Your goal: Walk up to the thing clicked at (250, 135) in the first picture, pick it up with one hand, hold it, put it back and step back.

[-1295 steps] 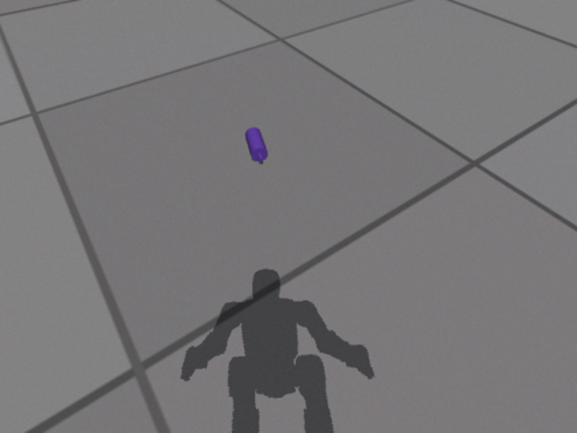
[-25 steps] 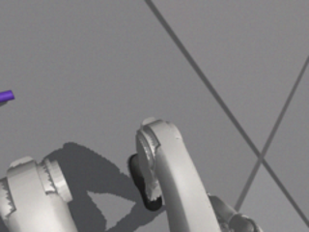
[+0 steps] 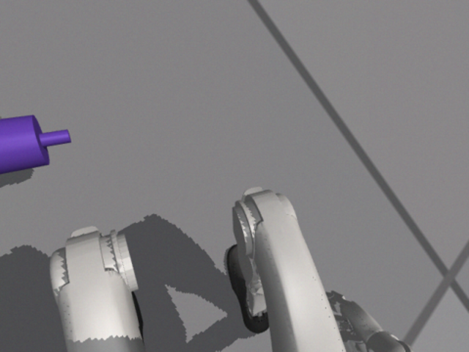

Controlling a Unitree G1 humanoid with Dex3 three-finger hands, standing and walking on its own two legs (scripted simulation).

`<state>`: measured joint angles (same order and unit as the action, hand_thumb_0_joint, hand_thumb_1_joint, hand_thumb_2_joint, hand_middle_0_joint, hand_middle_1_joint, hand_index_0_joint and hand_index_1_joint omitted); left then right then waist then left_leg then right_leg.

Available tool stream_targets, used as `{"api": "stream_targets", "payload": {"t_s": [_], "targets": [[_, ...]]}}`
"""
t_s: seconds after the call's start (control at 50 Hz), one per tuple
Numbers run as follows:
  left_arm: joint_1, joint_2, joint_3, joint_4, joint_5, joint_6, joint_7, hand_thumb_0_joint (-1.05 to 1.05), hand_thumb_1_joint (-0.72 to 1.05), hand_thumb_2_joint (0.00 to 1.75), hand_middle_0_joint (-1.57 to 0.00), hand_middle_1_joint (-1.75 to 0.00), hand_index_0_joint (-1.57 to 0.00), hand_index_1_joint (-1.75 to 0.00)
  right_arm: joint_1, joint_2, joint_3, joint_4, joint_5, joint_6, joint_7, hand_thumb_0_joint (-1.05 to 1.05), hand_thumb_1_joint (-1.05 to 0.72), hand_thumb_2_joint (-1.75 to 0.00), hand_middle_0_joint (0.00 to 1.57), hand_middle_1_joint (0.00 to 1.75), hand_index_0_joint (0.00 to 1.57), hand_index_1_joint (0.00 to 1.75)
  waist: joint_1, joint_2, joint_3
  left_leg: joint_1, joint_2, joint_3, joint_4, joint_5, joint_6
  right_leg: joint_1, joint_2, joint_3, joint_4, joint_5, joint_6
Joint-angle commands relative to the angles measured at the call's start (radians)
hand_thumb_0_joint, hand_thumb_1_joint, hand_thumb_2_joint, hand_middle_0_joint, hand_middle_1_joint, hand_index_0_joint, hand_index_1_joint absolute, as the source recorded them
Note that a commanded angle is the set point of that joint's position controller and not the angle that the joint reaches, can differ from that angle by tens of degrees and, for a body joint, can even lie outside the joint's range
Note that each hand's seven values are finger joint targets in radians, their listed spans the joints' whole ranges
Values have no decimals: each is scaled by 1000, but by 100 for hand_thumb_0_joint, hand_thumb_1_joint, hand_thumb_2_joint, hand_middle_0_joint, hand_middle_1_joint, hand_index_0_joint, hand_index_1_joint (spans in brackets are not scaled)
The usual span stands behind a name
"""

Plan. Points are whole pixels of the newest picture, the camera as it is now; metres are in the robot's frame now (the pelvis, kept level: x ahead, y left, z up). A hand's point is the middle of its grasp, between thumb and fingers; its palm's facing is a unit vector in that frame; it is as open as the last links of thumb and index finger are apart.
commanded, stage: settle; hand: left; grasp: from above
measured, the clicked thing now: out of the picture +0.46 +0.32 -0.19
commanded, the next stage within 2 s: lift in 0.32 s
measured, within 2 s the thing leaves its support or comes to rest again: neither
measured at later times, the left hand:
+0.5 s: hand out of the picture +0.44 +0.33 -0.11, palm faces -0.44 -0.07 -0.90, open 11.4 cm
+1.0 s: hand out of the picture +0.39 +0.33 +0.00, palm faces -0.46 -0.11 -0.88, open 11.4 cm
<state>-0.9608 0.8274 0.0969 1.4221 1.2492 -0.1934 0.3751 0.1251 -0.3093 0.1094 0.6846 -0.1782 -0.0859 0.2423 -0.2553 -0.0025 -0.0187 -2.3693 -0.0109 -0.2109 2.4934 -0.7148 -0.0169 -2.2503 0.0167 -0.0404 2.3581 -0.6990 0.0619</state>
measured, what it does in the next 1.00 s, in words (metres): rises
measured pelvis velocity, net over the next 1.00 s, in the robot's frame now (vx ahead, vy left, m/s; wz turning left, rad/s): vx -0.02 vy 0.00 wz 0.10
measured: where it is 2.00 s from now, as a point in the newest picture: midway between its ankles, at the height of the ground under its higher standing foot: (195, 326)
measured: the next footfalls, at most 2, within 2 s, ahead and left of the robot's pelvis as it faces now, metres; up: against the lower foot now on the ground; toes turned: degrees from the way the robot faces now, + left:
none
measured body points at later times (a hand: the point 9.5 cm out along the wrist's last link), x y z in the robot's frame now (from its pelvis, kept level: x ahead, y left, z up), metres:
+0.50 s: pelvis -0.02 -0.01 +0.02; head +0.21 +0.08 +0.41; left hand +0.46 +0.33 -0.06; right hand +0.05 -0.28 -0.07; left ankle +0.06 +0.13 -0.28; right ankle +0.10 -0.15 -0.28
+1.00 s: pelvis -0.02 +0.00 +0.10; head +0.18 +0.06 +0.50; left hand +0.41 +0.34 +0.05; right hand +0.11 -0.27 -0.02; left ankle +0.06 +0.13 -0.28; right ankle +0.10 -0.15 -0.28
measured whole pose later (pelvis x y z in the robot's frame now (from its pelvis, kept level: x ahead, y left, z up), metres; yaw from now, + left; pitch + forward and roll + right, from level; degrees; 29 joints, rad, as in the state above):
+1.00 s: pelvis -0.02 +0.00 +0.10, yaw +6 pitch +34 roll -8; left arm -0.70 0.68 0.02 0.91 1.06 -0.18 0.02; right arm 0.18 -0.28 0.00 0.62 -0.03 0.07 0.09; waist -0.12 0.05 -0.15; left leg -2.09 0.00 -0.11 2.14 -0.65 0.00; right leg -2.00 -0.02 0.00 2.06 -0.65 0.06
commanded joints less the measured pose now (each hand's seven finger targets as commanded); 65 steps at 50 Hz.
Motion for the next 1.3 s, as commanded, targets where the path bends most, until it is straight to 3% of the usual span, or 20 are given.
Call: {"api": "stream_targets", "payload": {"t_s": [0.0,0.06,0.12,0.22,0.32,0.36,0.38,0.44,0.56,0.62,0.72,0.8,0.84,0.9,0.98,1.06,1.12,1.24,1.26,1.28], "targets": [[-316,199,-6,-175,-30,-3,-42,0,76,94,-112,-80,-112,-80,224,-275,-105,-10,23,27,-20,0,-92,-91,20,30,20,30,-35,320,-692,544,2,122,-302,239,33,353,28,-135,-237,289,-83],[-321,193,-13,-164,-41,-19,-79,0,71,91,-108,-79,-109,-79,224,-276,-106,-14,34,43,-40,0,-91,-90,20,30,20,30,-37,276,-635,513,-1,114,-323,179,33,323,23,-136,-255,225,-89],[-353,233,-3,-205,-27,-42,-94,0,67,92,-105,-79,-105,-79,223,-259,-103,-17,39,57,-60,0,-91,-90,20,30,20,30,-19,278,-668,520,-2,132,-323,177,36,352,25,-126,-271,214,-91],[-349,268,17,-205,-11,-65,-93,0,65,96,-104,-81,-104,-81,208,-259,-96,-33,44,76,-92,0,-91,-90,20,30,20,30,-2,295,-661,530,-6,145,-339,173,33,329,22,-122,-288,192,-100],[-361,260,8,-210,-4,-62,-81,0,65,99,-104,-81,-103,-82,207,-242,-95,-31,48,86,-112,0,-91,-90,20,30,20,30,10,337,-676,561,-6,151,-380,131,31,319,19,-115,-293,165,-100],[-387,256,2,-228,-8,-56,-79,0,66,100,-103,-84,-103,-84,221,-240,-97,-30,48,88,-117,0,-90,-90,20,30,20,30,-3,328,-690,561,-5,155,-379,138,35,336,19,-113,-305,173,-97],[-367,262,8,-211,-8,-48,-80,0,66,101,-103,-84,-102,-85,221,-245,-100,-27,51,88,-120,0,-91,-90,20,30,20,30,8,323,-686,571,-7,153,-389,140,33,327,14,-114,-306,174,-99],[-386,260,9,-246,-15,-36,-88,0,61,93,-104,-81,-104,-82,230,-247,-110,-24,58,90,-126,0,-94,-91,20,30,20,30,14,363,-732,619,-4,139,-417,152,27,308,10,-119,-288,192,-102],[-338,241,16,-320,-72,5,-149,0,64,91,-101,-82,-102,-81,250,-233,-142,-29,83,100,-129,0,-92,-91,20,30,20,30,52,360,-795,673,-7,154,-456,191,30,354,5,-95,-322,219,-102],[-289,226,17,-361,-81,11,-186,0,66,93,-104,-80,-104,-80,260,-228,-153,-35,91,109,-131,0,-92,-91,20,30,20,30,58,347,-785,674,-10,157,-471,203,31,376,-1,-89,-342,219,-104],[-252,202,20,-507,-126,5,-241,0,67,93,-104,-82,-105,-81,264,-214,-172,-53,112,125,-137,0,-92,-91,20,30,20,30,78,319,-822,732,-6,145,-533,203,34,430,-3,-79,-391,222,-97],[-161,154,-2,-559,-162,5,-282,0,68,95,-104,-84,-105,-83,256,-203,-180,-75,124,134,-145,0,-92,-91,20,30,20,30,88,259,-797,736,-3,139,-575,166,42,466,-2,-71,-440,195,-95],[-115,166,11,-601,-174,7,-298,0,67,95,-103,-84,-104,-83,246,-200,-186,-93,132,139,-152,0,-91,-91,20,30,20,30,103,239,-794,752,-4,138,-604,150,45,492,-3,-65,-476,179,-94],[-78,113,-14,-681,-203,7,-321,0,67,96,-102,-84,-103,-84,230,-190,-189,-105,142,142,-161,0,-91,-90,20,30,20,30,107,262,-786,813,3,118,-666,156,39,517,-6,-64,-493,200,-92],[-46,124,7,-798,-230,17,-327,0,69,95,-102,-86,-103,-85,206,-184,-198,-124,155,147,-178,0,-91,-90,20,30,20,30,127,254,-814,901,8,111,-739,142,38,588,-5,-57,-555,200,-88],[67,106,10,-857,-242,40,-321,0,69,96,-103,-84,-104,-83,178,-167,-201,-134,165,150,-199,0,-90,-90,20,30,20,30,148,232,-809,966,9,135,-798,163,39,678,-6,-45,-638,209,-85],[80,85,1,-910,-256,67,-316,0,70,96,-103,-83,-104,-82,153,-163,-204,-132,173,153,-216,0,-90,-90,20,30,20,30,150,234,-801,1048,17,126,-874,159,36,730,-5,-41,-695,211,-83],[206,-9,-62,-962,-277,131,-325,0,70,91,-103,-79,-104,-78,119,-134,-199,-127,188,149,-245,0,-89,-90,20,30,20,30,163,200,-712,1187,27,137,-1029,154,30,877,-2,-33,-857,197,-79],[236,3,-49,-968,-288,141,-327,0,70,92,-104,-77,-104,-77,109,-131,-197,-126,191,147,-250,0,-89,-90,20,30,20,30,170,180,-708,1200,26,142,-1050,150,31,916,-2,-27,-889,190,-78],[271,-34,-80,-984,-286,148,-333,0,70,92,-104,-77,-104,-77,104,-123,-195,-128,194,145,-254,0,-90,-90,20,30,20,30,166,179,-699,1220,23,152,-1069,163,30,951,0,-23,-915,199,-79]]}}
